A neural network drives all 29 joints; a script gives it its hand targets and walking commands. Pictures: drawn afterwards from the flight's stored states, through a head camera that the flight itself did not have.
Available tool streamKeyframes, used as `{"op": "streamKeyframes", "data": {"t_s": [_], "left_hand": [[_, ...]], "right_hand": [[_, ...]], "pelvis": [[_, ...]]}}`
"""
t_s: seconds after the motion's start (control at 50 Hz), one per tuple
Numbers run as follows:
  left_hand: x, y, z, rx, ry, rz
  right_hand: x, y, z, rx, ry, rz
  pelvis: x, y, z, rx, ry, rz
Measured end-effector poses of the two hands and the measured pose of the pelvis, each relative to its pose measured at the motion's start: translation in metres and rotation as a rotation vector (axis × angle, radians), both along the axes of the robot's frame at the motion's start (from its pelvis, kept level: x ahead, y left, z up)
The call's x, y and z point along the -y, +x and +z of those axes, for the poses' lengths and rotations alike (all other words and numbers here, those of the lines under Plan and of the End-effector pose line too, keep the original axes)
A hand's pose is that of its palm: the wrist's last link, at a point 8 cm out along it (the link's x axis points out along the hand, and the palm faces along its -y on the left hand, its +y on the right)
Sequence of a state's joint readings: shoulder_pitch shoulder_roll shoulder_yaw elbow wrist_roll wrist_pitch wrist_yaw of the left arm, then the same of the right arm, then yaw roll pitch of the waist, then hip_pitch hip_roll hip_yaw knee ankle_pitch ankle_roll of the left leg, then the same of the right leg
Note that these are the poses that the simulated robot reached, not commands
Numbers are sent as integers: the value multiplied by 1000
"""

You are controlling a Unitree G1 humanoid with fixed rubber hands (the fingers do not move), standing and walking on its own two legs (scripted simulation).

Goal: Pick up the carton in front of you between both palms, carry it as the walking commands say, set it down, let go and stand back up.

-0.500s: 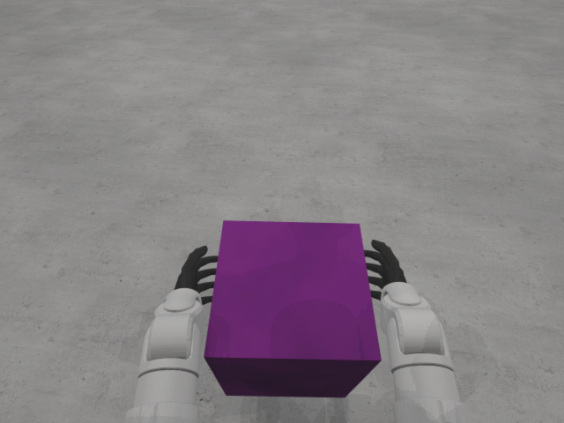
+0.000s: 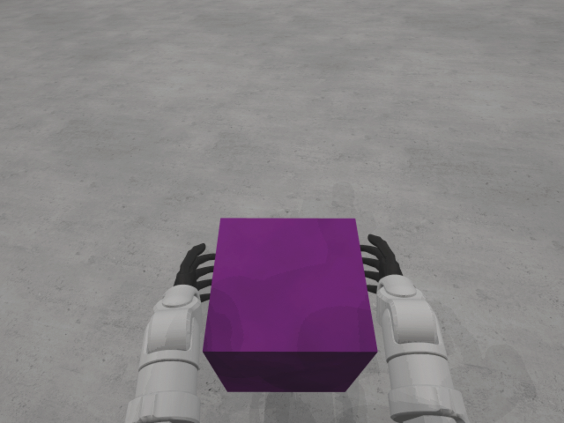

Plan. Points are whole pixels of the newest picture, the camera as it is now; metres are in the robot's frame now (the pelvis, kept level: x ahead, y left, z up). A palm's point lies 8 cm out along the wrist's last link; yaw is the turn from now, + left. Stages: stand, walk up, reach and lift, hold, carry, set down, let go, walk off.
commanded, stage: hold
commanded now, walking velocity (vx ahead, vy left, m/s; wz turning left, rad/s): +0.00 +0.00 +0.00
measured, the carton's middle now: (287, 310) +0.30 +0.00 -0.05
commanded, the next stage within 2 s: set down in 0.30 s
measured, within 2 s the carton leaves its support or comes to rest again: neither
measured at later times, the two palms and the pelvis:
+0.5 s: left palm (191, 283) +0.31 +0.14 +0.04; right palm (388, 268) +0.31 -0.16 +0.04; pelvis +0.00 -0.01 +0.00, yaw +1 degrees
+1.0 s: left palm (226, 309) +0.37 +0.13 -0.16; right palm (372, 315) +0.34 -0.17 -0.17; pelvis -0.03 +0.03 -0.08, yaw +1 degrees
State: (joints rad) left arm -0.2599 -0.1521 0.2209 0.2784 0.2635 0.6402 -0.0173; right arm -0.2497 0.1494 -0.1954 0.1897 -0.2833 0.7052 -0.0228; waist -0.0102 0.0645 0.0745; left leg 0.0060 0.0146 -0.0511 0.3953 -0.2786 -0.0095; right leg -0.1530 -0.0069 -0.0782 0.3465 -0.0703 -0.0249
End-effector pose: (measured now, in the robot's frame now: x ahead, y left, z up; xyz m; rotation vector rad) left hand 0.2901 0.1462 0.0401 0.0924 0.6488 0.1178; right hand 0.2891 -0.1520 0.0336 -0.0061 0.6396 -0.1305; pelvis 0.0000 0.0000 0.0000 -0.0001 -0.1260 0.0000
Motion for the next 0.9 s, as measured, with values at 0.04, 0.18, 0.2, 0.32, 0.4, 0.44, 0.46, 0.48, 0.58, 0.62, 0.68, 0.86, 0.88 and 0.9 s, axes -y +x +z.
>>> {"op": "streamKeyframes", "data": {"t_s": [0.04, 0.18, 0.2, 0.32, 0.4, 0.44, 0.46, 0.48, 0.58, 0.62, 0.68, 0.86, 0.88, 0.9], "left_hand": [[2, 0, 1, 1, 1, 4], [7, 1, 5, 3, -5, 22], [7, 1, 5, 3, -6, 24], [7, 2, 7, 2, -11, 32], [5, 5, 8, 2, -14, 33], [5, 8, 7, 1, -16, 34], [5, 10, 6, 0, -18, 34], [5, 13, 5, -2, -21, 35], [6, 28, -8, -9, -31, 38], [7, 35, -17, -15, -22, 27], [9, 46, -36, -27, -3, 0], [15, 63, -137, -39, -4, -57], [16, 64, -149, -36, -8, -58], [16, 66, -160, -32, -14, -57]], "right_hand": [[3, 1, 1, 1, 3, 4], [8, 7, 5, 4, 17, 20], [8, 8, 6, 4, 19, 22], [8, 11, 9, 3, 23, 27], [6, 14, 9, 3, 28, 23], [5, 17, 9, 2, 35, 13], [5, 19, 8, 0, 39, 6], [5, 21, 6, -1, 43, -4], [5, 33, -7, -9, 75, -39], [6, 38, -17, -14, 73, -45], [8, 44, -38, -25, 56, -49], [14, 42, -140, -34, 33, -91], [14, 42, -152, -31, 35, -97], [14, 42, -163, -26, 38, -103]], "pelvis": [[4, 0, 0, 0, 0, 4], [14, 2, 0, 3, -1, 17], [14, 2, 0, 4, -2, 18], [16, 3, 0, 8, -4, 23], [14, 3, 0, 10, -6, 23], [13, 3, -1, 10, -7, 23], [11, 2, -2, 9, -8, 23], [10, 1, -2, 8, -9, 23], [3, -3, -7, -18, -13, 28], [0, -5, -10, -43, -13, 25], [-5, -8, -15, -105, -8, 16], [-20, -21, -44, -392, 18, -7], [-21, -23, -49, -426, 20, -6], [-23, -24, -54, -459, 21, -5]]}}
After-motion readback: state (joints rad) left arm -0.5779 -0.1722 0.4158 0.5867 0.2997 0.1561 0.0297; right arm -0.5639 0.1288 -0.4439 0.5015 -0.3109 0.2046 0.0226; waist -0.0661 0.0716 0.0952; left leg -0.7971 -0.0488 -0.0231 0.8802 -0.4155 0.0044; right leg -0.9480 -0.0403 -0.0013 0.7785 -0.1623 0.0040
